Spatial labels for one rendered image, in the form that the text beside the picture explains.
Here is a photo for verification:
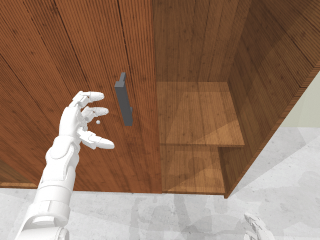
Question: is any robot left upper arm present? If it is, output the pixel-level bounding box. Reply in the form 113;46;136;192
16;226;70;240

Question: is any robot right hand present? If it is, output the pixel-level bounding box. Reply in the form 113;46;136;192
243;212;275;240

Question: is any left robot forearm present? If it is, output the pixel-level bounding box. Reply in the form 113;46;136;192
14;135;81;240

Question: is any wardrobe door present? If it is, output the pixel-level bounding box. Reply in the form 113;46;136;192
0;159;33;184
0;0;162;194

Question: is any robot left hand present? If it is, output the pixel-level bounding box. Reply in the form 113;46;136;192
58;91;115;150

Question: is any handle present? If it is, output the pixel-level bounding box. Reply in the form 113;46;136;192
114;72;133;126

